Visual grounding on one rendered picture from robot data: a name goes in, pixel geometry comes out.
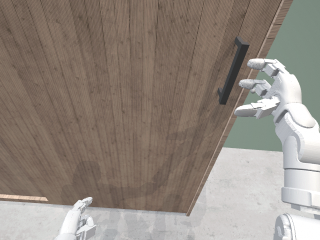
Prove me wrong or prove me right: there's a robot left hand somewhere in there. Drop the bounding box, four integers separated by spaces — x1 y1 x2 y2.
58 197 96 240

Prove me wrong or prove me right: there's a robot right hand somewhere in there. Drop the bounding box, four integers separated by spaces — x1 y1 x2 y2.
234 58 302 119

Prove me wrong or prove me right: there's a handle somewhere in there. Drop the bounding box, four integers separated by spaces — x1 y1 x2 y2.
217 36 250 105

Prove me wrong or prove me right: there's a robot right forearm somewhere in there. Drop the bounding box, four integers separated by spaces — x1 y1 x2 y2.
273 103 320 220

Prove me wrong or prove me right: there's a right robot upper arm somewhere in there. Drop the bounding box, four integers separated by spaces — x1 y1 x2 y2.
273 213 320 240

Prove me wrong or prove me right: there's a wardrobe door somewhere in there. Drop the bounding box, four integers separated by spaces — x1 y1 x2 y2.
0 137 45 197
0 0 282 213

